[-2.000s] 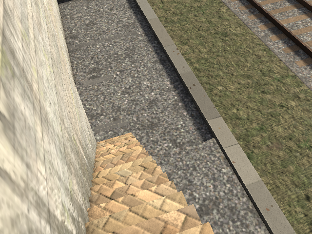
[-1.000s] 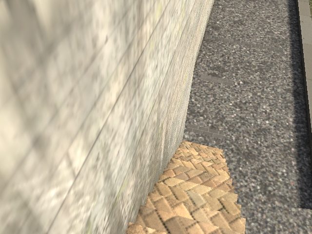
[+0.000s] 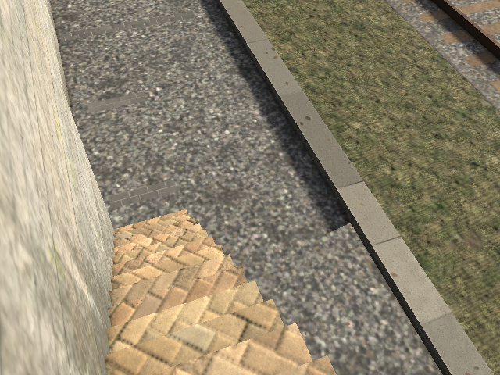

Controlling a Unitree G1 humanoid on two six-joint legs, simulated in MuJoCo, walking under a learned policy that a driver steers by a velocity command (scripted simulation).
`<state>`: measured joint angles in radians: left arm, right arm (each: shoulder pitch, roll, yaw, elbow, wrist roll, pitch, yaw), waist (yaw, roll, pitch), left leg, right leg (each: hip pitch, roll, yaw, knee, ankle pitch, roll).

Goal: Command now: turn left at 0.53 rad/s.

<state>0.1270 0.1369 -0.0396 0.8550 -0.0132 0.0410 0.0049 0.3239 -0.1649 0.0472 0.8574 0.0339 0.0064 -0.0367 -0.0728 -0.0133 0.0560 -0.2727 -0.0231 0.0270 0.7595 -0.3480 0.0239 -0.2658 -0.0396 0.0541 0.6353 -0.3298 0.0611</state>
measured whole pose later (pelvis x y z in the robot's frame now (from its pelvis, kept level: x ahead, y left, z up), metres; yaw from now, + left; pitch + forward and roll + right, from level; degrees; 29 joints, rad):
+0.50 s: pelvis -0.04 -0.06 -0.04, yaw +25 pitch +0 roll -1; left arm 0.03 0.21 -0.01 0.69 0.06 0.08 0.02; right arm 0.30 -0.17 -0.02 0.73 0.01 0.06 -0.07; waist -0.06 -0.04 0.01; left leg -0.49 -0.13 -0.23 0.98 -0.48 0.05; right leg -0.74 0.11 0.08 1.49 -0.26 0.08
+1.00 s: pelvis -0.02 -0.12 +0.01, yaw +13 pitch +1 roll +1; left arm 0.30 0.32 0.05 0.67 0.02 0.02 -0.01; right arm 0.04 -0.29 -0.01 0.65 0.02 0.04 -0.04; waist 0.10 0.03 0.08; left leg -0.36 -0.11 -0.09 0.69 -0.31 -0.04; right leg -0.25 0.21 0.30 0.47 -0.19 -0.08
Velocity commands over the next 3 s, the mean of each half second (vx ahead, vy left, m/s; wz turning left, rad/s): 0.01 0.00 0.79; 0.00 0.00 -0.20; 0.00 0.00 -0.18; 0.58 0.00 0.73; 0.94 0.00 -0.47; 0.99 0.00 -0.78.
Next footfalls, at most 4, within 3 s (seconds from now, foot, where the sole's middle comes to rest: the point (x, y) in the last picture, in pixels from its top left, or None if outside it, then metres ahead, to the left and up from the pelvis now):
0.60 right None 0.04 -0.16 -0.76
1.10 left None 0.00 -0.03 -0.76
1.56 right None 0.03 -0.20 -0.76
2.18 left None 0.13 0.21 -0.98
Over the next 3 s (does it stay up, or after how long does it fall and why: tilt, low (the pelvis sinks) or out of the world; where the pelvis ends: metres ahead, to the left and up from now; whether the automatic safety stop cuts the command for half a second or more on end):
stays up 0.67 0.18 -0.65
